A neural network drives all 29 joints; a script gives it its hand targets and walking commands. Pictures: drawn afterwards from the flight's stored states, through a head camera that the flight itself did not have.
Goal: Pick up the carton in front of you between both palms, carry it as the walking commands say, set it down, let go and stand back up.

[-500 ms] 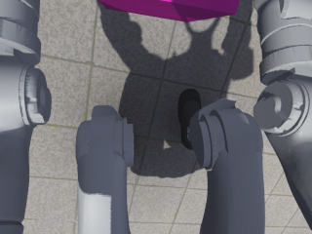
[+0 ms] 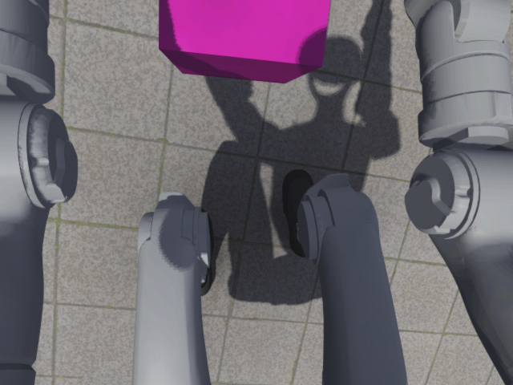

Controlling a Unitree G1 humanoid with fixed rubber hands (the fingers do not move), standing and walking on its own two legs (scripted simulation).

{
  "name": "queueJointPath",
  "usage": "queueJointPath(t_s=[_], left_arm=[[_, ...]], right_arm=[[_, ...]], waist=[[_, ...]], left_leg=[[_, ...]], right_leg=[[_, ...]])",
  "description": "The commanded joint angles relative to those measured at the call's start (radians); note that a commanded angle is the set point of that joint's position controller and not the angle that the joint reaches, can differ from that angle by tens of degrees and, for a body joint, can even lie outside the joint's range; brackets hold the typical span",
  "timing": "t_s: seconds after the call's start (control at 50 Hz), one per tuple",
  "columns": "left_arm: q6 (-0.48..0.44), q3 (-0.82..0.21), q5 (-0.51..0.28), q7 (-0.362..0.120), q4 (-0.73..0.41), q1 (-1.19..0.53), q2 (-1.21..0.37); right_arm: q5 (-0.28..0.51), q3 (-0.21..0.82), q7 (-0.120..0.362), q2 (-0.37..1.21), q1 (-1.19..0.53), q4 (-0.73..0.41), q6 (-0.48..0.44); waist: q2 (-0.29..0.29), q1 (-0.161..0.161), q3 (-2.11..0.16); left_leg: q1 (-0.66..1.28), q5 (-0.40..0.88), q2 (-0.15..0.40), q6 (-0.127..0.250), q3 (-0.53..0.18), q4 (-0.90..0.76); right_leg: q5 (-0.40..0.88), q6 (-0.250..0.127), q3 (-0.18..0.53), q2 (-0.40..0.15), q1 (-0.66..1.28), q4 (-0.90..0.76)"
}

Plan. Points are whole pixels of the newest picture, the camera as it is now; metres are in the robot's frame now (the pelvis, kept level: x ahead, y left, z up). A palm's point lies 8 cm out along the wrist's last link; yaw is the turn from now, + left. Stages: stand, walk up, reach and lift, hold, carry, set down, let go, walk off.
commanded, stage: set down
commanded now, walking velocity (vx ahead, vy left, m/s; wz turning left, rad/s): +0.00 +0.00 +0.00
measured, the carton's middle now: (242, 4) +0.58 -0.02 -0.32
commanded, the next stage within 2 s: let go in 0.60 s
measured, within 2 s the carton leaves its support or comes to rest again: neither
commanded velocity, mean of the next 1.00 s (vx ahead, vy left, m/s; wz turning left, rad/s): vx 0.00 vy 0.00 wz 0.00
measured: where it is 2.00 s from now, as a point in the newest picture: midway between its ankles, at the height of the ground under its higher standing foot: (249, 246)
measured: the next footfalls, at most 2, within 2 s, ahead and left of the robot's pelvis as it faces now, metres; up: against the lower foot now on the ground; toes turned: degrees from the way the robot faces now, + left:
none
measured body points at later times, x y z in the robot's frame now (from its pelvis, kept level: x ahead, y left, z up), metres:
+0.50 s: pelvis +0.03 -0.01 +0.14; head +0.38 +0.01 +0.42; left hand +0.64 +0.19 +0.04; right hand +0.59 -0.22 +0.04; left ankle +0.07 +0.11 -0.41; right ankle +0.14 -0.14 -0.41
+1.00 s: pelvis +0.06 -0.02 +0.26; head +0.33 +0.00 +0.62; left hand +0.50 +0.21 +0.14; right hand +0.48 -0.22 +0.14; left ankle +0.07 +0.11 -0.41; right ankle +0.14 -0.14 -0.41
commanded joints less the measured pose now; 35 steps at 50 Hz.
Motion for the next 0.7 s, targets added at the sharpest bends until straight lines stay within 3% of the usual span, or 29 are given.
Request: queueJointPath(t_s=[0.0,0.02,0.04,0.06,0.08,0.12,0.14,0.16,0.18,0.2,0.22,0.24,0.26,0.32,0.36,0.4,0.42,0.44,0.46,0.48,0.5,0.54,0.56,0.58,0.6,0.62,0.64,0.66,0.68], left_arm=[[-0.015,0.043,0.005,-0.014,-0.013,-0.27,0.047],[-0.02,0.056,0.034,-0.027,-0.017,-0.263,0.064],[-0.024,0.037,0.02,-0.035,-0.035,-0.248,0.011],[-0.033,0.084,0.056,-0.031,-0.046,-0.242,0.066],[-0.029,0.073,0.057,-0.032,-0.024,-0.265,0.056],[-0.034,0.068,0.046,-0.038,-0.093,-0.263,0.058],[-0.031,0.065,0.053,-0.038,-0.088,-0.246,0.056],[-0.028,0.08,0.056,-0.032,-0.136,-0.279,0.093],[-0.029,0.1,0.064,-0.021,-0.256,-0.299,0.114],[-0.02,0.085,0.057,-0.011,-0.257,-0.275,0.135],[-0.007,0.09,0.06,-0.01,-0.262,-0.257,0.125],[0.003,0.068,0.061,-0.019,-0.272,-0.234,0.125],[0.016,0.065,0.071,-0.032,-0.255,-0.251,0.147],[0.017,0.113,0.051,-0.053,-0.324,-0.221,0.115],[0.011,0.108,0.061,-0.067,-0.233,-0.172,0.126],[0.007,0.111,0.067,-0.079,-0.199,-0.138,0.106],[-0.005,0.144,0.058,-0.08,-0.197,-0.109,0.078],[-0.013,0.169,0.086,-0.085,-0.151,-0.063,0.075],[-0.03,0.195,0.084,-0.091,-0.157,-0.057,0.091],[-0.042,0.218,0.11,-0.093,-0.125,-0.045,0.108],[-0.054,0.189,0.101,-0.104,-0.125,-0.004,0.07],[-0.07,0.199,0.147,-0.104,-0.156,-0.012,0.073],[-0.07,0.236,0.151,-0.106,-0.107,0.009,0.065],[-0.081,0.234,0.143,-0.102,-0.187,-0.023,0.061],[-0.076,0.229,0.164,-0.101,-0.175,-0.013,0.07],[-0.073,0.216,0.186,-0.097,-0.182,0.001,0.071],[-0.066,0.22,0.18,-0.09,-0.166,0.015,0.051],[-0.069,0.245,0.184,-0.083,-0.2,0.073,0.008],[-0.07,0.265,0.202,-0.075,-0.188,0.133,0.001]], right_arm=[[-0.074,-0.046,0.015,-0.11,-0.196,-0.04,-0.026],[-0.057,-0.015,0.016,-0.074,-0.22,-0.076,-0.026],[-0.083,-0.047,0.023,-0.098,-0.204,-0.112,-0.035],[-0.094,-0.079,0.019,-0.12,-0.181,-0.127,-0.035],[-0.1,-0.07,0.022,-0.106,-0.181,-0.065,-0.036],[-0.099,-0.077,0.023,-0.125,-0.173,-0.152,-0.044],[-0.077,-0.057,0.028,-0.101,-0.171,-0.174,-0.034],[-0.077,-0.063,0.024,-0.117,-0.142,-0.198,-0.03],[-0.07,-0.045,0.025,-0.151,-0.149,-0.231,-0.023],[-0.041,-0.03,0.027,-0.13,-0.157,-0.31,-0.021],[-0.042,-0.024,0.025,-0.157,-0.115,-0.265,-0.005],[-0.025,-0.018,0.022,-0.162,-0.128,-0.339,0.006],[-0.016,0.004,0.021,-0.114,-0.078,-0.268,0.028],[-0.017,0.005,0.019,-0.085,-0.125,-0.359,0.035],[-0.023,0.008,0.02,-0.104,-0.067,-0.33,0.035],[-0.034,-0.004,0.027,-0.064,-0.021,-0.239,0.037],[-0.067,-0.016,0.028,-0.052,-0.008,-0.255,0.02],[-0.066,0.009,0.03,-0.03,0.011,-0.241,0.016],[-0.076,-0.001,0.029,-0.02,0.04,-0.25,0.004],[-0.081,0.017,0.031,0.007,0.006,-0.3,-0.009],[-0.104,-0.027,0.031,-0.011,0.03,-0.301,-0.012],[-0.133,-0.057,0.042,0.004,0.059,-0.273,-0.023],[-0.153,-0.052,0.042,0.038,0.122,-0.21,-0.02],[-0.156,-0.048,0.047,0.024,0.094,-0.281,-0.029],[-0.156,-0.065,0.047,-0.008,0.069,-0.316,-0.026],[-0.152,-0.043,0.051,-0.003,0.096,-0.335,-0.024],[-0.157,-0.06,0.054,0.012,0.15,-0.272,-0.022],[-0.171,-0.042,0.066,-0.01,0.178,-0.318,-0.029],[-0.193,-0.035,0.074,0.003,0.239,-0.29,-0.027]], waist=[[0.124,-0.077,-1.11],[0.113,-0.032,-1.087],[0.153,-0.076,-1.143],[0.179,-0.037,-1.177],[0.161,-0.065,-1.163],[0.168,-0.073,-1.289],[0.202,-0.026,-1.296],[0.2,-0.082,-1.362],[0.236,-0.008,-1.448],[0.187,-0.027,-1.546],[0.229,-0.029,-1.572],[0.23,-0.021,-1.615],[0.229,-0.013,-1.567],[0.167,-0.008,-1.47],[0.169,0.011,-1.431],[0.162,-0.001,-1.346],[0.116,-0.025,-1.353],[0.11,0.016,-1.324],[0.086,-0.016,-1.314],[0.014,0.011,-1.317],[0.076,-0.016,-1.332],[0.096,0.015,-1.296],[0.072,-0.008,-1.244],[0.081,0.0,-1.258],[0.139,0.009,-1.304],[0.134,0.018,-1.326],[0.167,0.011,-1.35],[0.157,0.041,-1.338],[0.136,0.011,-1.324]], left_leg=[[0.425,0.264,-0.004,-0.031,0.02,-0.379],[0.411,0.282,-0.012,-0.027,0.029,-0.378],[0.486,0.317,-0.006,-0.038,0.022,-0.394],[0.51,0.349,-0.011,-0.036,0.032,-0.384],[0.494,0.348,-0.01,-0.038,0.024,-0.412],[0.55,0.424,-0.012,-0.048,0.033,-0.429],[0.596,0.443,-0.02,-0.043,0.034,-0.448],[0.63,0.451,-0.016,-0.048,0.047,-0.456],[0.716,0.53,-0.018,-0.046,0.042,-0.475],[0.837,0.613,-0.012,-0.038,0.03,-0.488],[0.851,0.627,-0.028,-0.049,0.051,-0.509],[0.924,0.634,-0.024,-0.038,0.052,-0.508],[0.925,0.61,-0.023,-0.037,0.054,-0.538],[0.792,0.57,-0.023,-0.038,0.059,-0.629],[0.827,0.571,-0.027,-0.025,0.065,-0.645],[0.769,0.56,-0.025,-0.032,0.056,-0.73],[0.797,0.618,-0.022,-0.033,0.037,-0.744],[0.778,0.61,-0.031,-0.031,0.052,-0.759],[0.715,0.593,-0.025,-0.029,0.05,-0.78],[0.672,0.591,-0.024,-0.015,0.049,-0.813],[0.641,0.614,-0.026,-0.025,0.052,-0.83],[0.675,0.662,-0.027,-0.03,0.047,-0.88],[0.656,0.632,-0.031,-0.033,0.055,-0.908],[0.73,0.671,-0.022,-0.033,0.036,-0.945],[0.814,0.682,-0.019,-0.03,0.034,-0.933],[0.945,0.754,-0.011,-0.027,0.017,-0.951],[1.031,0.774,-0.016,-0.041,0.018,-0.968],[1.067,0.802,-0.019,-0.048,0.027,-0.982],[1.037,0.799,-0.005,-0.054,0.02,-1.009]], right_leg=[[0.277,-0.051,-0.154,0.047,0.714,-0.14],[0.277,-0.038,-0.142,0.039,0.712,-0.147],[0.313,-0.037,-0.148,0.046,0.686,-0.179],[0.33,-0.038,-0.143,0.048,0.692,-0.187],[0.319,-0.042,-0.15,0.056,0.697,-0.205],[0.397,-0.041,-0.141,0.052,0.763,-0.235],[0.392,-0.045,-0.14,0.054,0.78,-0.253],[0.427,-0.051,-0.145,0.072,0.83,-0.285],[0.463,-0.054,-0.125,0.052,0.86,-0.287],[0.5,-0.038,-0.148,0.066,0.865,-0.309],[0.507,-0.048,-0.144,0.076,0.927,-0.332],[0.509,-0.042,-0.143,0.078,0.931,-0.355],[0.458,-0.033,-0.143,0.073,0.929,-0.392],[0.519,-0.036,-0.119,0.052,1.035,-0.45],[0.511,-0.03,-0.097,0.058,1.062,-0.498],[0.518,-0.028,-0.092,0.048,1.097,-0.534],[0.548,-0.034,-0.091,0.053,1.1,-0.549],[0.547,-0.031,-0.083,0.058,1.151,-0.574],[0.618,-0.034,-0.069,0.049,1.23,-0.587],[0.662,-0.025,-0.062,0.052,1.308,-0.603],[0.737,-0.027,-0.036,0.038,1.376,-0.629],[0.769,-0.028,-0.031,0.037,1.346,-0.661],[0.734,-0.031,-0.024,0.04,1.372,-0.692],[0.715,-0.031,-0.04,0.041,1.354,-0.719],[0.697,-0.034,-0.036,0.038,1.326,-0.735],[0.655,-0.024,-0.056,0.043,1.265,-0.771],[0.63,-0.027,-0.068,0.047,1.259,-0.79],[0.641,-0.032,-0.07,0.044,1.253,-0.817],[0.682,-0.045,-0.066,0.04,1.32,-0.832]])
